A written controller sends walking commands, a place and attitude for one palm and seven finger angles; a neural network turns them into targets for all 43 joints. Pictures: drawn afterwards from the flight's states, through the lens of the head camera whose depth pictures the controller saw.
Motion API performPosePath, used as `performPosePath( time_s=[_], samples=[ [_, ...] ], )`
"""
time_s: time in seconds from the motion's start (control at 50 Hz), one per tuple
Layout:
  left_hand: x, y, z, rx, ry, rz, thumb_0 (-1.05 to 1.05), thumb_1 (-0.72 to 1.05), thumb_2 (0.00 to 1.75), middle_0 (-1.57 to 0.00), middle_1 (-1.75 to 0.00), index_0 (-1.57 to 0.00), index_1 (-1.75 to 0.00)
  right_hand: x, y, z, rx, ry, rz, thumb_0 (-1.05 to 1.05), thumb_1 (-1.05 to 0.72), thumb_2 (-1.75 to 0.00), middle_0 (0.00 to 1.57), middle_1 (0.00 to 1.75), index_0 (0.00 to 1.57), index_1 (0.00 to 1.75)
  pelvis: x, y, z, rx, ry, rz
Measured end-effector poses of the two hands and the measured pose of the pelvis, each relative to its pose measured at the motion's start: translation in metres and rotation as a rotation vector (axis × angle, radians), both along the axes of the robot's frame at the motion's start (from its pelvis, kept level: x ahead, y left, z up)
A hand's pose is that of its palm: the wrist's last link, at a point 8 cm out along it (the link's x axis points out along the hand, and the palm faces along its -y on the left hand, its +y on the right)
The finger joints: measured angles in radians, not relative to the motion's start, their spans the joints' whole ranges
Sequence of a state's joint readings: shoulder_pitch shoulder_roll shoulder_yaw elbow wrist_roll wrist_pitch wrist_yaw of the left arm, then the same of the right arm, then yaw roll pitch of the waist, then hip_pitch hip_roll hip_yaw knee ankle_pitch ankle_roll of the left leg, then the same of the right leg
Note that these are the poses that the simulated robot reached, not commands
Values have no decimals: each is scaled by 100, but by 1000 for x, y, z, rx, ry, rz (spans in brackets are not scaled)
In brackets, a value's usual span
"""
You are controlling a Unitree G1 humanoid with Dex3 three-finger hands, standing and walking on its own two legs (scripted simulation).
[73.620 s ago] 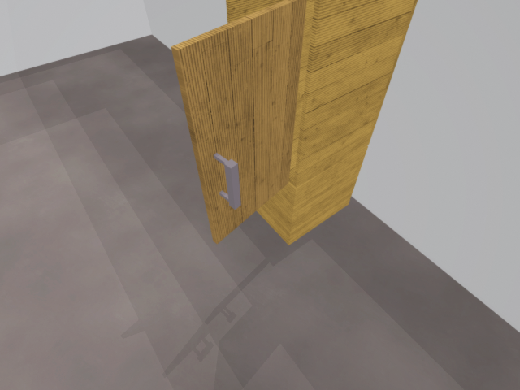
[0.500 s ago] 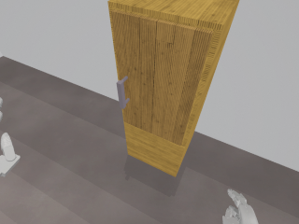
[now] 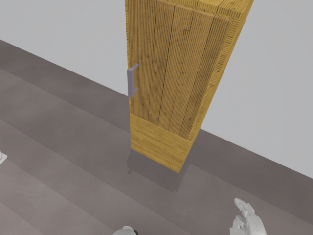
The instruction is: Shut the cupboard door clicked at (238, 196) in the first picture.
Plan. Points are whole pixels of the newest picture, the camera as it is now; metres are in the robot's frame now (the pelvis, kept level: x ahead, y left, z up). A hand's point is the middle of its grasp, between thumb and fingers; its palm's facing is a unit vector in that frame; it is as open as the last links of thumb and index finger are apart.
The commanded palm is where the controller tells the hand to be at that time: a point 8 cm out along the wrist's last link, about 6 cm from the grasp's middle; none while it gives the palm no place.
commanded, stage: step back with the hand held close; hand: left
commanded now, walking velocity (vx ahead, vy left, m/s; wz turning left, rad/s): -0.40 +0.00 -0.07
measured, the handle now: (133, 80) +0.72 +0.14 -0.06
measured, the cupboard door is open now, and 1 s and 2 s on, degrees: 0 0 0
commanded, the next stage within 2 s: stop stepping back and stand still in 0.34 s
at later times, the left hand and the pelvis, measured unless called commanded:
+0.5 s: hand out of the picture +0.11 +0.32 +0.19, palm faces +0.44 -0.81 -0.39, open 7.5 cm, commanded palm +0.03 +0.35 +0.20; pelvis -0.09 +0.05 +0.01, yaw +4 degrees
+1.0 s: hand out of the picture +0.00 +0.36 +0.20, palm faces +0.32 -0.81 -0.49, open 7.5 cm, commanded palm -0.04 +0.41 +0.20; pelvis -0.21 +0.13 +0.01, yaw -6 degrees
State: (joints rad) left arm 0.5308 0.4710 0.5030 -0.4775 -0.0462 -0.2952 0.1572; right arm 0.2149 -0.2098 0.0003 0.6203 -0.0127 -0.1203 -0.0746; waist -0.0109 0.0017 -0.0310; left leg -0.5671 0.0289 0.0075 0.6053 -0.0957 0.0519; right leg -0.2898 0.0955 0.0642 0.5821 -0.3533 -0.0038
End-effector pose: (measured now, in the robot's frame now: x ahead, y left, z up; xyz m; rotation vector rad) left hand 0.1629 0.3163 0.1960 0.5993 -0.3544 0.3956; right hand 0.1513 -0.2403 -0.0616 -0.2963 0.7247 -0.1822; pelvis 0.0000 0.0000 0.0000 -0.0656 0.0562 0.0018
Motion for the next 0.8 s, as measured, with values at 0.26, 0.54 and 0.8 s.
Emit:
performPosePath(
  time_s=[0.26,0.54,0.8],
  samples=[
    [-47,4,4,-59,-35,-54,1,88,90,-22,-30,-21,-30,-19,23,19,4,-66,15,1,-90,-89,21,30,20,30,-37,15,6,-16,-40,21],
    [-111,48,14,-33,-68,-58,2,88,90,-21,-30,-21,-30,-81,69,14,8,-18,52,1,-90,-89,21,30,20,30,-98,49,4,-42,-25,75],
    [-147,109,-8,-247,-95,67,1,89,90,-21,-30,-20,-30,-170,124,5,44,-1,11,1,-91,-89,21,30,20,30,-162,102,5,1,-109,-6]
  ],
)
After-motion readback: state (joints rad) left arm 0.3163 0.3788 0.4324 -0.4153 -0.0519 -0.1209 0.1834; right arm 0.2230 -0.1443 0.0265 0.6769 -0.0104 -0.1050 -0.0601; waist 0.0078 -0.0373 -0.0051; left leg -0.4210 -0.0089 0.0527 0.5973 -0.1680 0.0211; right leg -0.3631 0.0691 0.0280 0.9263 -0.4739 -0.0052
